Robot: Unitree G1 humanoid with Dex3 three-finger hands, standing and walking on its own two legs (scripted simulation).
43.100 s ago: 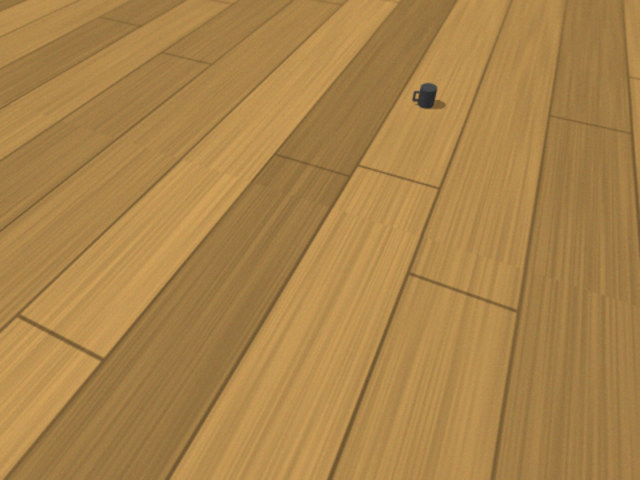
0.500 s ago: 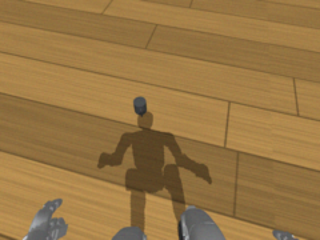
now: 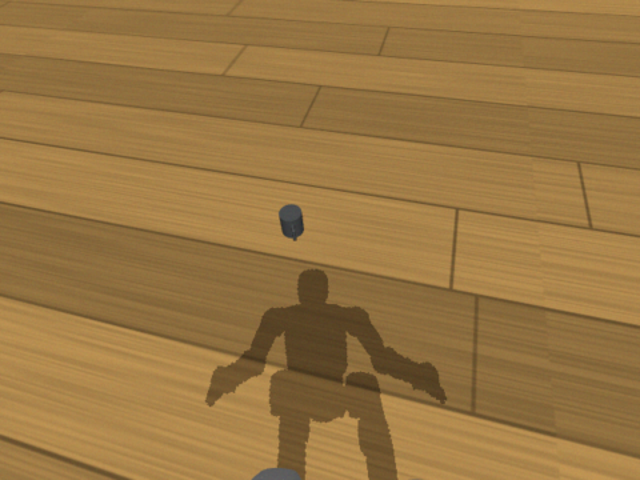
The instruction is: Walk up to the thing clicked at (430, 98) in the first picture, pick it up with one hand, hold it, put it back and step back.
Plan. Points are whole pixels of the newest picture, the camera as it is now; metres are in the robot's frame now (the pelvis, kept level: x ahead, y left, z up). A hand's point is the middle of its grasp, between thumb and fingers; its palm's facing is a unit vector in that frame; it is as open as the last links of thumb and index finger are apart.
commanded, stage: step back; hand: left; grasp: from above
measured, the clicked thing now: (292, 224) +1.08 +0.20 -0.71
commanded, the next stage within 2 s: stand in 0.90 s
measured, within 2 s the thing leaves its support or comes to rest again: neither
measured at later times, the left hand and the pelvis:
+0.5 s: hand out of the picture +0.05 +0.28 -0.14, palm faces +0.06 -0.93 -0.37, open 7.4 cm; pelvis +0.00 +0.01 +0.01, yaw +2 degrees
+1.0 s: hand out of the picture +0.12 +0.28 -0.14, palm faces +0.00 -0.94 -0.34, open 7.4 cm; pelvis +0.03 +0.03 +0.02, yaw +0 degrees
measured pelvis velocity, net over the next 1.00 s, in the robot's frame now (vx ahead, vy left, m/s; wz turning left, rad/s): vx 0.03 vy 0.03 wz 0.00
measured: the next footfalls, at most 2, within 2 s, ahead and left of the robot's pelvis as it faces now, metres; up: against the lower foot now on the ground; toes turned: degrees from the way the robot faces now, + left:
left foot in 0.04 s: +0.04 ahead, +0.13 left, +0.00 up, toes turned -1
left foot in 0.54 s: +0.10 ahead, +0.15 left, +0.00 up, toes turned +3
